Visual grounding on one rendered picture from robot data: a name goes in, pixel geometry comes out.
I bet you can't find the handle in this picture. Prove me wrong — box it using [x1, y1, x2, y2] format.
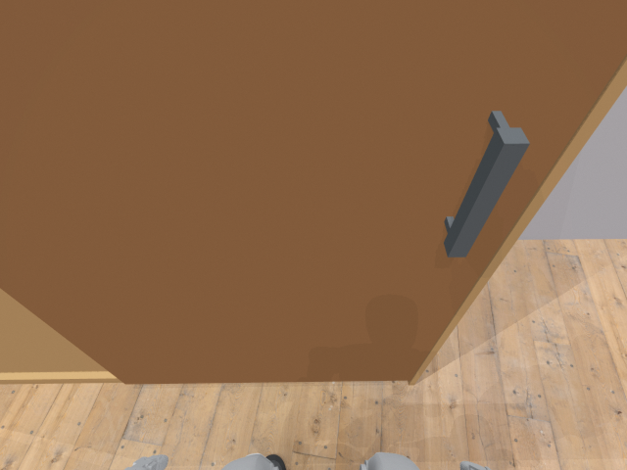
[444, 111, 530, 258]

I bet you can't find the wardrobe door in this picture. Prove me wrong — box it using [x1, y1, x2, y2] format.
[0, 289, 108, 373]
[0, 0, 627, 385]

